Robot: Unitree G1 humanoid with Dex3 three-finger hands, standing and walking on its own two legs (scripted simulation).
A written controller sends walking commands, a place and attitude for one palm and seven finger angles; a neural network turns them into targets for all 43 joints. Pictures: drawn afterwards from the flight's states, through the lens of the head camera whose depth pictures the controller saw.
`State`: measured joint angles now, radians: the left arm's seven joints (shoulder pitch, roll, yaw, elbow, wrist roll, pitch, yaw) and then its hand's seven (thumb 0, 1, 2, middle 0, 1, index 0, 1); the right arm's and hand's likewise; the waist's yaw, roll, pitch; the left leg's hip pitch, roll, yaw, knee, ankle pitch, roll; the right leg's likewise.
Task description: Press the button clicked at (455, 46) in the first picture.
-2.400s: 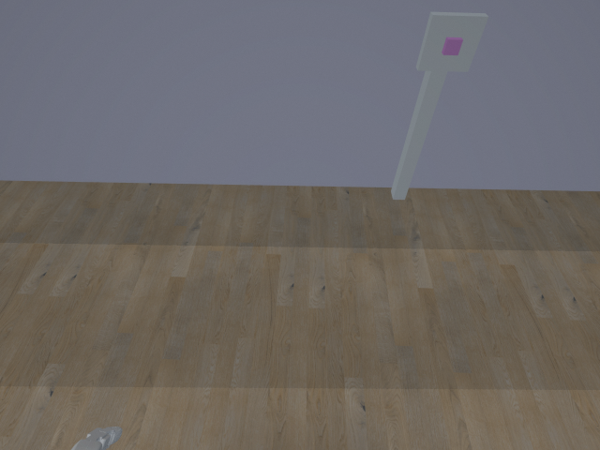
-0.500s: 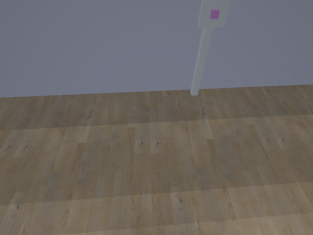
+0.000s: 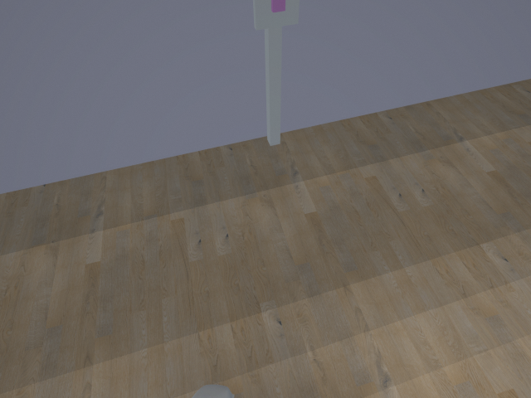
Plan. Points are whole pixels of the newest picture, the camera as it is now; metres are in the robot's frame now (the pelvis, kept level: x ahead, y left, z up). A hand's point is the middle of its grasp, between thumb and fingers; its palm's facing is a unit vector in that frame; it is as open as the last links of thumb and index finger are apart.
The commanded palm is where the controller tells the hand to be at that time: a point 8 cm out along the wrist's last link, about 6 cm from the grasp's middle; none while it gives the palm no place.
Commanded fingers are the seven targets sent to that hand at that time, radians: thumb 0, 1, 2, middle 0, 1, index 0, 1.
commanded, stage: walk to a spot facing it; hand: left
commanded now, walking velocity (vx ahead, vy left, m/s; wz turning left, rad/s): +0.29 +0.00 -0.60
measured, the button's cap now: (278, 3) +1.43 +0.09 -0.02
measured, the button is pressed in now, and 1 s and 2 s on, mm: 0 0 0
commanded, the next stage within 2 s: none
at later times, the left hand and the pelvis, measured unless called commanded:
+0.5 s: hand (136, 356) +0.20 +0.27 -0.17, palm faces -0.25 -0.95 -0.18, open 7.4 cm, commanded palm none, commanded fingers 0.00 0.90 0.90 -0.20 -0.30 -0.20 -0.30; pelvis +0.08 +0.08 +0.00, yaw -18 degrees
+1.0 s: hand (265, 246) +0.45 +0.05 -0.18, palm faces -0.51 -0.84 -0.19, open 7.2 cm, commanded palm none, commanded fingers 0.00 0.90 0.90 -0.20 -0.30 -0.20 -0.30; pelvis +0.27 -0.05 -0.01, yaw -32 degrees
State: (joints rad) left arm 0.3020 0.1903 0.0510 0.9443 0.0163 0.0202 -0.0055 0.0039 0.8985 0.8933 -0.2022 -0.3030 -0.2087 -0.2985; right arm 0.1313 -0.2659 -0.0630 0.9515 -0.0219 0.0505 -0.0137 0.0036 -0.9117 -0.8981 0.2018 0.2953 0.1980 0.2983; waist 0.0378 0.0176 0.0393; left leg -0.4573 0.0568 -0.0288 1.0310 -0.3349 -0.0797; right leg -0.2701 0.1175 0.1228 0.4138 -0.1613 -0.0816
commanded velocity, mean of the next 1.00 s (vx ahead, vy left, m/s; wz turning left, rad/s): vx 0.34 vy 0.00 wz -0.45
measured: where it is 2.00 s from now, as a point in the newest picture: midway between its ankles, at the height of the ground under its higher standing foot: (359, 286)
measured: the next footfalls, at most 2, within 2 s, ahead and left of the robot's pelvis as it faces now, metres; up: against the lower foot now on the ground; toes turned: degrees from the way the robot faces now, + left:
left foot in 0.22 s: +0.08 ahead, +0.15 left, +0.00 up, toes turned -8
right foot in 0.82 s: +0.27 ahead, -0.12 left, +0.00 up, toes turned -37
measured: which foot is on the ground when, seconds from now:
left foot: up 0.00-0.20, down 0.22-0.84, up 0.86-1.00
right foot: down 0.00-0.22, up 0.24-0.80, down 0.82-1.00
